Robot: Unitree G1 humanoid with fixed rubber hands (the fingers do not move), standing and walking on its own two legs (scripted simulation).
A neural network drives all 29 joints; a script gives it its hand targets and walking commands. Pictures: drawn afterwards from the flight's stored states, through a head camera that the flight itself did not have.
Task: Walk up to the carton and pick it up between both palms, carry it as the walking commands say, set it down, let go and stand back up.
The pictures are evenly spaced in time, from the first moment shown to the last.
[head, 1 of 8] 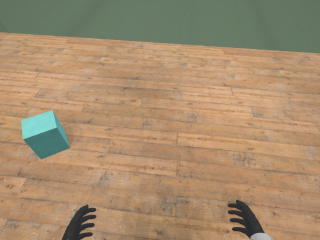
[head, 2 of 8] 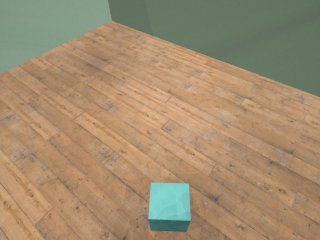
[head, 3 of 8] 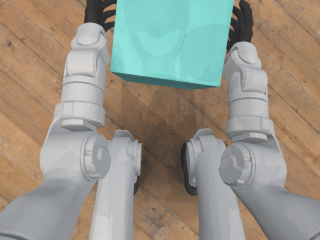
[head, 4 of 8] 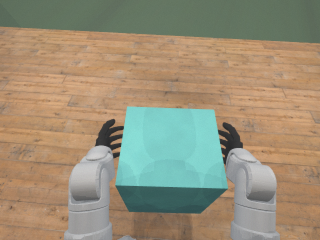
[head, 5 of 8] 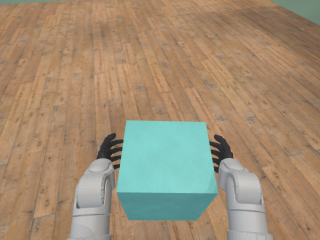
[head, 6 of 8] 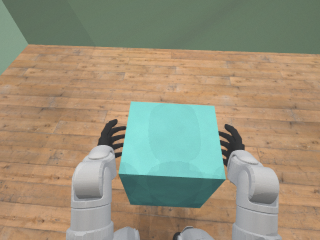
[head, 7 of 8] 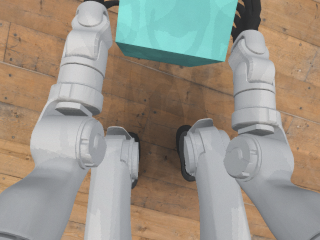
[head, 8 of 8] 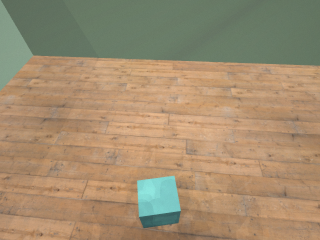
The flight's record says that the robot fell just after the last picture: no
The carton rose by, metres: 0.69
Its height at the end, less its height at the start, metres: +0.00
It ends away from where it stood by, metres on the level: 0.59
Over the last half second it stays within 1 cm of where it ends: yes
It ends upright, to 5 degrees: yes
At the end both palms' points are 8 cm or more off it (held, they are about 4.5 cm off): yes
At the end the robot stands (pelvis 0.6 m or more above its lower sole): yes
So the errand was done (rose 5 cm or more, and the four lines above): yes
